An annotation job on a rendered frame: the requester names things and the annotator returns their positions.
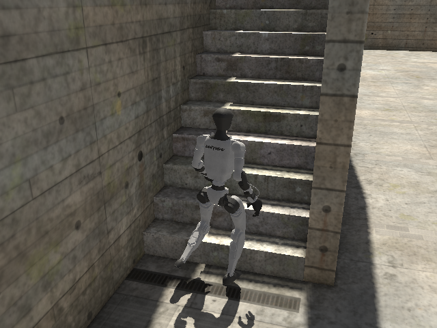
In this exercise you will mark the right robot shin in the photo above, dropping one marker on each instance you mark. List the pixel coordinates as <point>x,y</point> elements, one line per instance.
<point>235,250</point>

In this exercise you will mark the right robot upper arm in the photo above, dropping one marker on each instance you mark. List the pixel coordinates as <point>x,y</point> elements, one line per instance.
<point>239,149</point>

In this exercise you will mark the right robot forearm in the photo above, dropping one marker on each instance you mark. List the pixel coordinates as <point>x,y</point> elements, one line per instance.
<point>246,188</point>

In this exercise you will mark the left robot forearm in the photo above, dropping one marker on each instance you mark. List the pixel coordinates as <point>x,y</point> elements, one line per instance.
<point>202,171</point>

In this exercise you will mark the humanoid robot head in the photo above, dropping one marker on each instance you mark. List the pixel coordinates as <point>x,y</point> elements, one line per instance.
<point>222,118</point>

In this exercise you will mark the left robot upper arm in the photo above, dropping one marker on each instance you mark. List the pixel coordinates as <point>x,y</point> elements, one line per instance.
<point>199,151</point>

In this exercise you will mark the right robot hand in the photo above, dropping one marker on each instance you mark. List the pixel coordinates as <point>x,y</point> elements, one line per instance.
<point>257,206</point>

